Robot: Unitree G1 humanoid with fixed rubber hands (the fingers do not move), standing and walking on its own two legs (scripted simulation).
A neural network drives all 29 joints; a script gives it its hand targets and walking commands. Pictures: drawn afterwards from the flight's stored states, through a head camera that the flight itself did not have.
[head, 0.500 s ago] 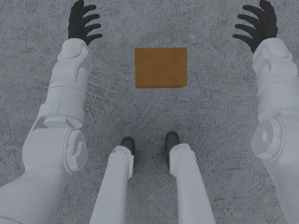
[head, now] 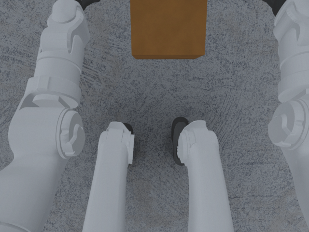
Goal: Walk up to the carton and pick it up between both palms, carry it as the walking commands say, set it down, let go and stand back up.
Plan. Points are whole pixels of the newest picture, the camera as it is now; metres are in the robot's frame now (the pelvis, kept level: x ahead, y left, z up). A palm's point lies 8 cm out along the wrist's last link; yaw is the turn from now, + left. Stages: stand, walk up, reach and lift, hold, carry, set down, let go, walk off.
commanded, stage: reach and lift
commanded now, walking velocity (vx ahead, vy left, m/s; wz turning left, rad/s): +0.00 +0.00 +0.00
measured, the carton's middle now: (166, 32) +0.56 -0.05 -0.44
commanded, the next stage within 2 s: none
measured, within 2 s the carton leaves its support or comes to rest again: neither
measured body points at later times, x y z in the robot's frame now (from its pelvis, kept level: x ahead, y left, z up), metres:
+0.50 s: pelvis -0.02 +0.01 -0.11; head +0.38 -0.02 +0.09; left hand +0.55 +0.14 -0.32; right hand +0.54 -0.25 -0.32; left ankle +0.08 +0.13 -0.47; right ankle +0.10 -0.11 -0.47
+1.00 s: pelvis -0.01 +0.01 -0.15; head +0.38 -0.01 +0.05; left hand +0.54 +0.16 -0.37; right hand +0.53 -0.24 -0.37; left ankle +0.08 +0.13 -0.47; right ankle +0.10 -0.11 -0.47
